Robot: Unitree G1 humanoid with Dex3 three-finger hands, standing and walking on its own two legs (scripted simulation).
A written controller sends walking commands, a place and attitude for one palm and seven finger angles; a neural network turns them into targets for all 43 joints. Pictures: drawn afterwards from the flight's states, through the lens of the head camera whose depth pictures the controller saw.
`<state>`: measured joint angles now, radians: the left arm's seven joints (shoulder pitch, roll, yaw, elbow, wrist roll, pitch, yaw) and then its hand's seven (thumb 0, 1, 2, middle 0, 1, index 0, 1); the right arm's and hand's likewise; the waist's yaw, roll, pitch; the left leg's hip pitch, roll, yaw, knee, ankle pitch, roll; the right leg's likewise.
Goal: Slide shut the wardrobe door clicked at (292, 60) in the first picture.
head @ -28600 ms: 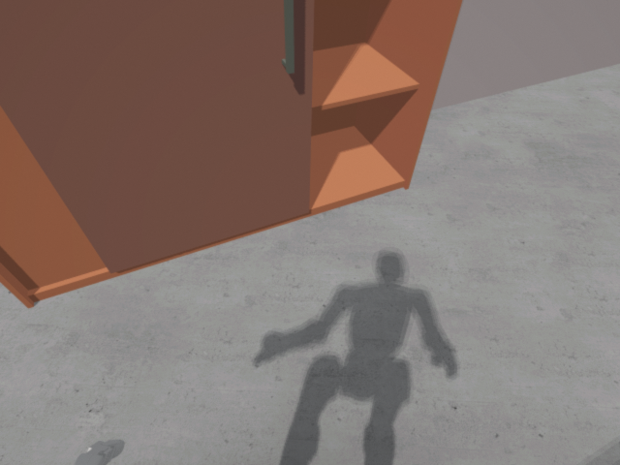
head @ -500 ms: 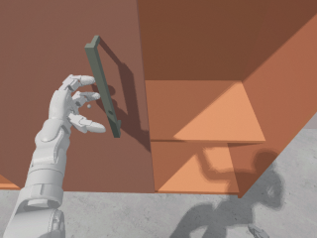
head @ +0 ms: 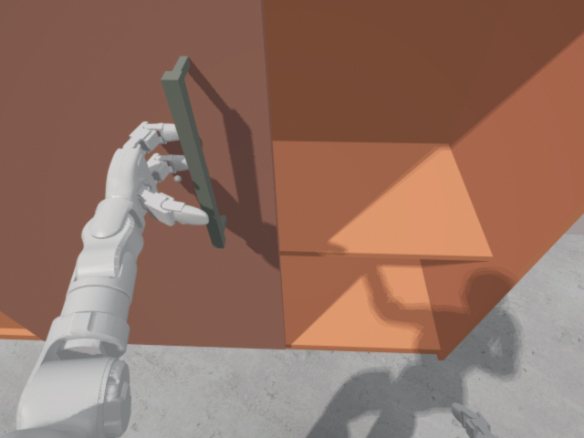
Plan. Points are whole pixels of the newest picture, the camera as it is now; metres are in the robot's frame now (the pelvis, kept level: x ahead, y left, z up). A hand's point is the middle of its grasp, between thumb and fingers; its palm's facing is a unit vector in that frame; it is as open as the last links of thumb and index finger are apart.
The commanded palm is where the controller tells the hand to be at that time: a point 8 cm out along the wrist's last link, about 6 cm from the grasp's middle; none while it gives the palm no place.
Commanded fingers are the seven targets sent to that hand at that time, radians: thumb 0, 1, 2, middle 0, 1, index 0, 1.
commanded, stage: feel for the door with the fingertips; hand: left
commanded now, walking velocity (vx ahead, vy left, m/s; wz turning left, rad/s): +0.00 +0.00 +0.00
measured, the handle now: (204, 169) +0.47 +0.14 +0.12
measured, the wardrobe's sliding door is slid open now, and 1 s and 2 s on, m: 0.52 0.52 0.52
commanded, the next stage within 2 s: slide the fingers in behind the handle in 0.12 s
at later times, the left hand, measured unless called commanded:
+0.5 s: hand (176, 177) +0.43 +0.17 +0.14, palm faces +0.01 -1.00 -0.02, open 13.7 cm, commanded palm +0.40 +0.22 +0.13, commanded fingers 0.00 -0.50 0.30 -0.30 -1.20 -0.30 -1.20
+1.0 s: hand (199, 181) +0.42 +0.14 +0.13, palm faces +0.00 -1.00 -0.03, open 13.9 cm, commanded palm +0.40 +0.19 +0.13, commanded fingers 0.00 -0.50 0.30 -0.30 -1.20 -0.30 -1.20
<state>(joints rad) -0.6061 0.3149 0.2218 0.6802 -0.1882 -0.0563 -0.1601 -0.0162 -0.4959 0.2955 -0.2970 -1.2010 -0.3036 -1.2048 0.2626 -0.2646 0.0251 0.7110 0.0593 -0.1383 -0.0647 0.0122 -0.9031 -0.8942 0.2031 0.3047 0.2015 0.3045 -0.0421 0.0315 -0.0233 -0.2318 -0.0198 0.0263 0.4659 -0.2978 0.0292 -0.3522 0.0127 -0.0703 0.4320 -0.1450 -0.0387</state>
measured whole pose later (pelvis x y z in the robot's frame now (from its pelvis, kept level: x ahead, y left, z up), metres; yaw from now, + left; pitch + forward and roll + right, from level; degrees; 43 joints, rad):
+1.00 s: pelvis +0.01 +0.00 +0.00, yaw +0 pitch +3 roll +0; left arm -0.57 0.24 0.16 0.62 -0.16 -0.09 -0.08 -0.02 -0.50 0.30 -0.31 -1.22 -0.31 -1.21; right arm 0.27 -0.25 0.01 0.72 0.06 -0.12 -0.05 0.01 -0.90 -0.89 0.20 0.30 0.20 0.30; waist -0.03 0.04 -0.02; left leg -0.21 -0.02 0.03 0.45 -0.30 0.03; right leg -0.33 0.02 -0.07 0.43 -0.15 -0.04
